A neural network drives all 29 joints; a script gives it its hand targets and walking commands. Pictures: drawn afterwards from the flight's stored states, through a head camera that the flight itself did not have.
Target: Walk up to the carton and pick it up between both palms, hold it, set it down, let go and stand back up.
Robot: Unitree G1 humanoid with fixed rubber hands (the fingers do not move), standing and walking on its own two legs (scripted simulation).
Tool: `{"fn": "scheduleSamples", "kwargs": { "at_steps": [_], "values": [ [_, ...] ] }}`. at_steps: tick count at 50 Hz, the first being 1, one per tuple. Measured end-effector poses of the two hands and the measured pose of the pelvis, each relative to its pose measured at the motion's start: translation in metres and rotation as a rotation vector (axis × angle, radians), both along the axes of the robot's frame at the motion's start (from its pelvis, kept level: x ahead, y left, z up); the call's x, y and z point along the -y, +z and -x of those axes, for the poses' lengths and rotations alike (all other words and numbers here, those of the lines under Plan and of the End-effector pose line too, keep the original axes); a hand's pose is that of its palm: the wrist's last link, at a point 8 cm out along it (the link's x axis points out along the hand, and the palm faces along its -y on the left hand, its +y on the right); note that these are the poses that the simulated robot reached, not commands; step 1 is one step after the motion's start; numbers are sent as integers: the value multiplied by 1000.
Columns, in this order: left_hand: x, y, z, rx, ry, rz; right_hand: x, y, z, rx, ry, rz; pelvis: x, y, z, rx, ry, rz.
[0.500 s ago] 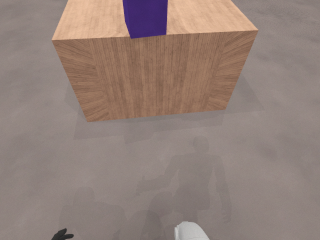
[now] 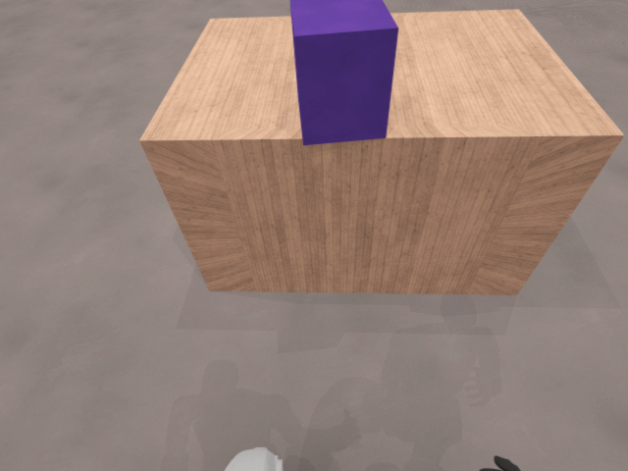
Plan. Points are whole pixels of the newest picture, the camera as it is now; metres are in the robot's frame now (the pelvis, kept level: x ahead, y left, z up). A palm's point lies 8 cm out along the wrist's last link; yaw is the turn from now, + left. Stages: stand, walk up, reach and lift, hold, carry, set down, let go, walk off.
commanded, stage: walk up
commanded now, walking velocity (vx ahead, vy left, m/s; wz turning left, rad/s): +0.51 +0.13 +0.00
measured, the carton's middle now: (339, 70) +0.94 +0.00 +0.05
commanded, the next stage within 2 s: none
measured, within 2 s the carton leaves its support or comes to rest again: neither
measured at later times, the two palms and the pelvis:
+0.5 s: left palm (138, 345) +0.34 +0.34 -0.15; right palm (458, 464) +0.18 -0.16 -0.10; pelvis +0.24 +0.10 +0.00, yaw +0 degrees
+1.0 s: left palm (228, 242) +0.57 +0.23 -0.14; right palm (460, 342) +0.37 -0.21 -0.15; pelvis +0.45 +0.01 -0.02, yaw +0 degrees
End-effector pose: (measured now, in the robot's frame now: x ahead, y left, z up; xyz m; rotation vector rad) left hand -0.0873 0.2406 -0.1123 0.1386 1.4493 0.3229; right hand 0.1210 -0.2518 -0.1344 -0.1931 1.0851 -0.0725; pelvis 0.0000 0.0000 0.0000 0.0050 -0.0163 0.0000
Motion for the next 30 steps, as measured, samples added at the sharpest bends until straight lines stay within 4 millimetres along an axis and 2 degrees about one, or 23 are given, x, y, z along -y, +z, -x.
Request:
{"fn": "scheduleSamples", "kwargs": {
  "at_steps": [3, 6, 10, 12, 13, 15, 19, 22, 26, 30],
  "values": [
    [5, -1, 5, -76, 42, 35, -29, 6, -61, 60, 50, -34, -11, -1, -29, -2, -1, 13],
    [5, -9, -14, -107, 68, 77, -65, 9, -115, 105, 104, -67, -26, -6, -59, -8, 6, 30],
    [-13, -34, -68, -107, 85, 126, -106, 4, -175, 137, 138, -66, -53, -21, -108, -24, 3, 47],
    [-30, -50, -104, -104, 63, 145, -116, 0, -190, 138, 120, -37, -65, -28, -129, -24, 5, 19],
    [-39, -56, -127, -89, 47, 151, -116, -1, -190, 128, 99, -17, -71, -29, -138, -24, 0, 18],
    [-58, -60, -179, -28, 6, 149, -107, 0, -175, 65, 24, 24, -80, -25, -155, -25, 2, 32],
    [-94, -50, -295, 142, -102, 120, -84, 16, -116, -123, -126, 123, -91, -8, -192, -20, 0, 37],
    [-105, -41, -370, 250, -164, 110, -80, 29, -78, -239, -201, 159, -96, 0, -217, -9, 0, 39],
    [-101, -34, -442, 332, -216, 132, -96, 38, -50, -350, -255, 147, -98, 4, -248, -1, 5, 40],
    [-82, -32, -489, 352, -256, 177, -116, 38, -50, -401, -296, 104, -95, 6, -279, -2, -2, 36]
  ]
}}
